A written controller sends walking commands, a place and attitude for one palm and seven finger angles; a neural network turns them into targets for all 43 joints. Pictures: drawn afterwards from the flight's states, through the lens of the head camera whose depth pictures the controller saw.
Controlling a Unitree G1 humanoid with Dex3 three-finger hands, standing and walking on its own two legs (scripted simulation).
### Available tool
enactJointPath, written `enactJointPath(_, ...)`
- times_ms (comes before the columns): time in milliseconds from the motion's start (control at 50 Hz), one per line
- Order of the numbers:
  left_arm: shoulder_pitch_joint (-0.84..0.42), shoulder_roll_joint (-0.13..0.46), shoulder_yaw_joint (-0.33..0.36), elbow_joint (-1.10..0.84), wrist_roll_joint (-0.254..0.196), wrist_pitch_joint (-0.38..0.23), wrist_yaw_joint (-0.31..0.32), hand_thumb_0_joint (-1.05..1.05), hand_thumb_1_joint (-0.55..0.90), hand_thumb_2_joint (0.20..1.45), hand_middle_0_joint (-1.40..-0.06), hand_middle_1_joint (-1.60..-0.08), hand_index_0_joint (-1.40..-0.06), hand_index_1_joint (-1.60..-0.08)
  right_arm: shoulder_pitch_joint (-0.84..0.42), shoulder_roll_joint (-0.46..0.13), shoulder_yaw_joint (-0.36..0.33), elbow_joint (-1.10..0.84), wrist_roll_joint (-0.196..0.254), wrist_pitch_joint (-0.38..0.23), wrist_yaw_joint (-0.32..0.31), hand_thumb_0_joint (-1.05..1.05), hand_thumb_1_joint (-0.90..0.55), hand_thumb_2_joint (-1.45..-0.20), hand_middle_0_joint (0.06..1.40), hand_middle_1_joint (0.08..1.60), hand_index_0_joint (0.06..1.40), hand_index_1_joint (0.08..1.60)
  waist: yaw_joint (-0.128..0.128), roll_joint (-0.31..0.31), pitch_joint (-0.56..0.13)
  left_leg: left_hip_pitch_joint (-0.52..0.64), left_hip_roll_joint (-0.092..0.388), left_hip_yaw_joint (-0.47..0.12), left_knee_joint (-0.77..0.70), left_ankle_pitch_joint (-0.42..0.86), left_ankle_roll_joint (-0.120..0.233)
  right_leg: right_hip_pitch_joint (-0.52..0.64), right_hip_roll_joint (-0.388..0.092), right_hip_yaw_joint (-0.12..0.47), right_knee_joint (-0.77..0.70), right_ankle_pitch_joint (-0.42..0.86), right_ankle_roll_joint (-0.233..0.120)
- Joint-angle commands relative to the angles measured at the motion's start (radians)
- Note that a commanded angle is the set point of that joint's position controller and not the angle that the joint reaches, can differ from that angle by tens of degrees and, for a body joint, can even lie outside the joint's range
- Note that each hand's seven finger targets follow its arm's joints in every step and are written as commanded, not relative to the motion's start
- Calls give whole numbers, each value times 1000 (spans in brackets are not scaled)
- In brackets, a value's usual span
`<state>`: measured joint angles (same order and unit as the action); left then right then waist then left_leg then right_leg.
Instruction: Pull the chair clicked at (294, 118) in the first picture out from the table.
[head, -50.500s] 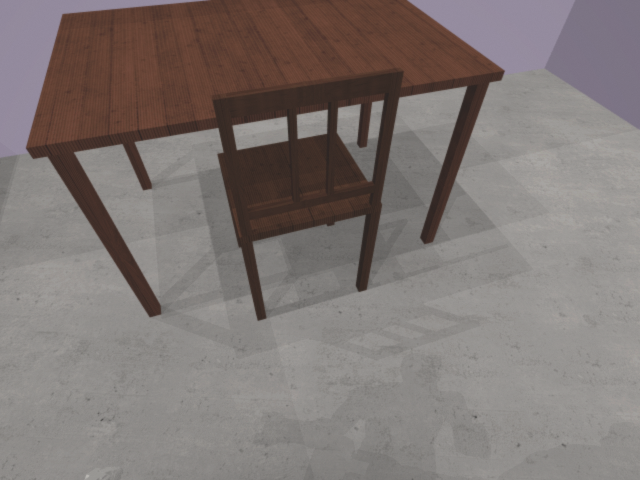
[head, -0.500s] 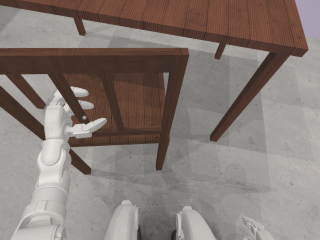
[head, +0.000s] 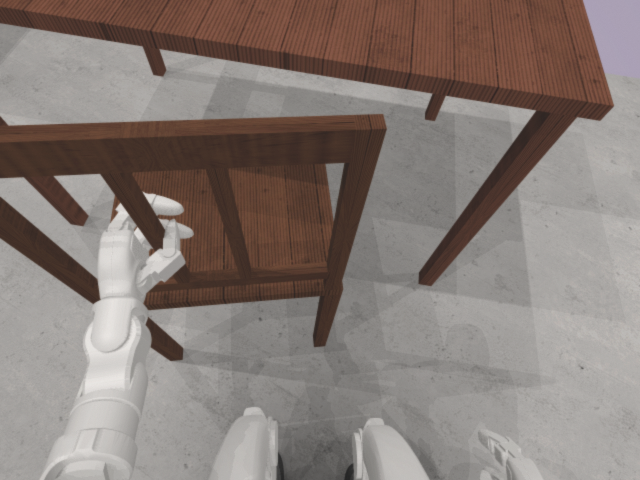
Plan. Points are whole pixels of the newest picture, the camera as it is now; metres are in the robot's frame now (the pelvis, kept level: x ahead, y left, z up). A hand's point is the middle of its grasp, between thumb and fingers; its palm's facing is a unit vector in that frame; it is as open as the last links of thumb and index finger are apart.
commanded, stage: hook a spindle and tug to test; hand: left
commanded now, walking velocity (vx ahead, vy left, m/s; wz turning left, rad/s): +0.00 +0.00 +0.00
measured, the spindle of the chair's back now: (156, 235) +0.41 +0.21 +0.01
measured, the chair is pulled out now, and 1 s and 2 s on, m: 0.17 0.24 0.34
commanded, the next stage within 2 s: step backward, pulling the chair out in 0.34 s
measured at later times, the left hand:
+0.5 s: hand (176, 278) +0.35 +0.17 +0.01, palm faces +0.10 -0.99 -0.08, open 5.1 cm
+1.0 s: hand (181, 308) +0.31 +0.16 +0.03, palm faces +0.08 -0.99 -0.14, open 4.9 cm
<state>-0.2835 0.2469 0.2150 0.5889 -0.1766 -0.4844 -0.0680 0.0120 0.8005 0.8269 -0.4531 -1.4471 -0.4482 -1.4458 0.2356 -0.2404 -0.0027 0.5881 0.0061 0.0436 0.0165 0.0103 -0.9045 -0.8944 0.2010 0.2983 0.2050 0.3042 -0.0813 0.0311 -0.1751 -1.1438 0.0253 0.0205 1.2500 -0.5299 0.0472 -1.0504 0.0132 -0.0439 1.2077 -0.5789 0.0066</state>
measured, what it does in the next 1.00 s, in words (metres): rises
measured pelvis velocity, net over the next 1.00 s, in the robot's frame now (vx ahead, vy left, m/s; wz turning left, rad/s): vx -0.01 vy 0.00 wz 0.00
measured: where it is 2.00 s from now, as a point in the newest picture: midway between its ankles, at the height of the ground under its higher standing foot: outside the picture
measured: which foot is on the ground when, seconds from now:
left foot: down 0.00-1.00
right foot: down 0.00-1.00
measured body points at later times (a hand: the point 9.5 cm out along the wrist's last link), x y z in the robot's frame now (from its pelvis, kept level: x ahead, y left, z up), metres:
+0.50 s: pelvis +0.01 -0.01 +0.01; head +0.12 +0.01 +0.44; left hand +0.34 +0.23 +0.02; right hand +0.16 -0.25 -0.11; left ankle +0.03 +0.09 -0.63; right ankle -0.01 -0.13 -0.63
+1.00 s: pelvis -0.01 +0.00 +0.10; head +0.06 +0.01 +0.55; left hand +0.30 +0.21 +0.04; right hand +0.09 -0.26 -0.01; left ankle +0.03 +0.09 -0.63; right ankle -0.01 -0.13 -0.63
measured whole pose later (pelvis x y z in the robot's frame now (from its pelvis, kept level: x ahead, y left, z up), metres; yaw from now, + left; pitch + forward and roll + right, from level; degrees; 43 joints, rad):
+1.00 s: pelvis -0.01 +0.00 +0.10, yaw +0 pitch +6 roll -2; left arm -0.22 0.20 0.07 0.78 -0.09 -0.19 0.08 0.03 0.77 0.80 -0.33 -1.19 -0.49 -1.44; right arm 0.22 -0.24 0.00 0.59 0.03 0.16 -0.10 0.01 -0.90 -0.89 0.20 0.30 0.20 0.30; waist -0.07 0.01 0.05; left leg -0.46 0.01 0.06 0.58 -0.23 0.05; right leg -0.39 0.01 0.00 0.54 -0.26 0.02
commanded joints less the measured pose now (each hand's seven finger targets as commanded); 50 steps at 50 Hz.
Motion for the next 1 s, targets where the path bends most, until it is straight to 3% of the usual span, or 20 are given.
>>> enactJointPath(0, -145, 104, -11, -267, 8, -94, -15, 0, 900, 900, -500, -1450, -500, -1450, 43, -159, -65, -111, -5, -28, -6, 0, -900, -900, 200, 300, 200, 300, 18, 76, -426, 490, 10, -92, -148, 487, -46, 87, 22, -20, -118, 366, -39)
enactJointPath(100, -39, 102, -7, -334, -5, -88, -14, 0, 900, 900, -500, -1450, -500, -1450, 32, -153, -66, -124, -4, -27, -3, 0, -900, -900, 200, 300, 200, 300, 31, 51, -440, 480, 8, -84, -145, 529, -41, 142, 21, -14, -119, 423, -37)
enactJointPath(180, 9, 121, 18, -345, -12, -90, -13, 0, 900, 900, -500, -1450, -500, -1450, 21, -151, -65, -128, -4, -27, -7, 0, -900, -900, 200, 300, 200, 300, 33, 26, -399, 427, 4, -76, -142, 495, -36, 162, 22, -10, -117, 430, -36)
enactJointPath(220, 24, 105, 6, -382, -14, -96, -14, 0, 900, 900, -500, -1450, -500, -1450, 11, -146, -64, -133, -6, -31, -5, 0, -900, -900, 200, 300, 200, 300, 40, 59, -423, 446, 3, -75, -141, 503, -39, 162, 20, -9, -110, 431, -36)
enactJointPath(260, 52, 97, 1, -389, -17, -96, -17, 0, 900, 900, -500, -1450, -500, -1450, 6, -146, -66, -137, -5, -33, -7, 0, -900, -900, 200, 300, 200, 300, 37, 32, -419, 442, 4, -75, -138, 506, -38, 167, 20, -9, -110, 439, -35)
enactJointPath(320, 26, 79, -26, -413, -14, -95, -23, 0, 900, 900, -500, -1450, -500, -1450, 3, -144, -65, -136, -7, -36, -7, 0, -900, -900, 200, 300, 200, 300, 25, 60, -414, 452, 5, -77, -131, 512, -37, 143, 20, -9, -106, 433, -34)
enactJointPath(380, -5, 112, 0, -404, -14, -95, -24, 0, 900, 900, -500, -1450, -500, -1450, 3, -150, -65, -127, -8, -38, -15, 0, -900, -900, 200, 300, 200, 300, 18, 40, -406, 427, 4, -81, -121, 482, -34, 138, 21, -6, -102, 425, -34)
enactJointPath(400, 1, 108, -1, -402, -13, -95, -27, 0, 900, 900, -500, -1450, -500, -1450, -1, -148, -64, -129, -8, -40, -14, 0, -900, -900, 200, 300, 200, 300, 26, 65, -414, 435, 2, -77, -123, 478, -37, 133, 20, -4, -103, 419, -34)
enactJointPath(420, -37, 70, -45, -398, -13, -92, -30, 0, 900, 900, -500, -1450, -500, -1450, -5, -147, -61, -126, -8, -43, -14, 0, -900, -900, 200, 300, 200, 300, 9, 51, -400, 431, 2, -84, -124, 453, -37, 119, 20, -10, -104, 395, -34)
enactJointPath(440, -209, 409, 93, -599, 104, 30, 83, 0, 900, 900, -500, -1450, -500, -1450, 58, -135, -56, -203, 37, 30, -51, 0, -900, -900, 200, 300, 200, 300, 67, 147, -670, 759, 9, -59, -335, 448, -21, 545, -51, 100, -303, 472, -44)
enactJointPath(460, -172, 306, 31, -597, 105, 99, 128, 0, 900, 900, -500, -1450, -500, -1450, 63, -118, -55, -226, 43, 38, -77, 0, -900, -900, 200, 300, 200, 300, 39, 173, -597, 808, -11, -49, -362, 487, -16, 568, -49, 88, -360, 598, -38)
enactJointPath(480, -81, 276, 25, -511, 110, 165, 155, 0, 900, 900, -500, -1450, -500, -1450, 57, -120, -42, -223, 45, 47, -93, 0, -900, -900, 200, 300, 200, 300, 36, 144, -553, 789, 1, -64, -380, 534, -14, 555, -50, 78, -371, 653, -34)
enactJointPath(500, -7, 191, -44, -387, 117, 221, 164, 0, 900, 900, -500, -1450, -500, -1450, 43, -110, -30, -202, 48, 59, -104, 0, -900, -900, 200, 300, 200, 300, 28, 102, -447, 749, 12, -75, -411, 541, -10, 553, -54, 73, -390, 669, -27)
enactJointPath(540, 1, 125, -117, -190, 131, 293, 170, 0, 900, 900, -500, -1450, -500, -1450, 44, -118, -19, -160, 54, 87, -119, 0, -900, -900, 200, 300, 200, 300, 11, -39, -251, 642, 32, -76, -466, 451, -3, 591, -79, 74, -462, 659, -2)
enactJointPath(560, -53, 139, -111, -142, 129, 299, 174, 0, 900, 900, -500, -1450, -500, -1450, 34, -129, -19, -144, 55, 93, -126, 0, -900, -900, 200, 300, 200, 300, 14, -61, -210, 633, 40, -83, -492, 458, 1, 616, -91, 86, -493, 687, 11)
enactJointPath(580, -115, 173, -91, -124, 137, 293, 183, 0, 900, 900, -500, -1450, -500, -1450, 36, -138, -21, -133, 51, 93, -133, 0, -900, -900, 200, 300, 200, 300, 17, -31, -211, 663, 44, -87, -522, 505, -2, 647, -101, 88, -519, 733, 15)
enactJointPath(620, -145, 150, -108, -21, 144, 291, 183, 0, 900, 900, -500, -1450, -500, -1450, 38, -136, -18, -110, 48, 96, -139, 0, -900, -900, 200, 300, 200, 300, 18, 4, -180, 734, 66, -95, -563, 619, -2, 675, -107, 81, -559, 792, 22)
enactJointPath(740, -131, 114, -141, 97, 140, 267, 156, 0, 900, 900, -500, -1450, -500, -1450, 24, -135, -26, -101, 34, 111, -136, 0, -900, -900, 200, 300, 200, 300, 38, 105, -173, 906, 128, -156, -665, 864, 6, 759, -82, 62, -627, 725, -3)
enactJointPath(880, -29, 113, -127, 42, 130, 254, 147, 0, 900, 900, -500, -1450, -500, -1450, -20, -135, -34, -117, 19, 105, -127, 0, -900, -900, 200, 300, 200, 300, 61, 144, -149, 943, 174, -186, -761, 826, 19, 791, -54, 55, -653, 543, -12)
enactJointPath(980, -83, 113, -131, 16, 131, 248, 156, 0, 900, 900, -500, -1450, -500, -1450, -29, -133, -37, -97, 15, 78, -131, 0, -900, -900, 200, 300, 200, 300, 54, 141, -106, 902, 193, -189, -801, 660, 33, 783, -48, 58, -651, 413, -16)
